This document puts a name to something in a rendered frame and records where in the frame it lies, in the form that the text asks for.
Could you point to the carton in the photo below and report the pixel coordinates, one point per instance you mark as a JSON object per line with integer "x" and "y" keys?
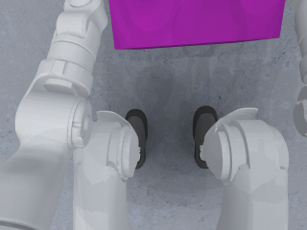
{"x": 151, "y": 24}

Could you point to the left robot shin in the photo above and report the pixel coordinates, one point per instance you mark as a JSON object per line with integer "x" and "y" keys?
{"x": 109, "y": 116}

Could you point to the left robot foot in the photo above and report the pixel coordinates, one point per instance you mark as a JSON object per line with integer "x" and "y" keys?
{"x": 138, "y": 121}

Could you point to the robot right forearm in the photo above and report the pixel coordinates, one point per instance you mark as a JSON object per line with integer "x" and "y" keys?
{"x": 299, "y": 8}

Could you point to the left robot upper arm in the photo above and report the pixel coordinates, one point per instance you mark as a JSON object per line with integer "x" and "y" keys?
{"x": 50, "y": 126}

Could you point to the robot left forearm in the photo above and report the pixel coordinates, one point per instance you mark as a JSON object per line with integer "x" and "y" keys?
{"x": 73, "y": 51}

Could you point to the right robot upper arm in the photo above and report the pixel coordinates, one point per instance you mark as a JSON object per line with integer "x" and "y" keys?
{"x": 300, "y": 112}

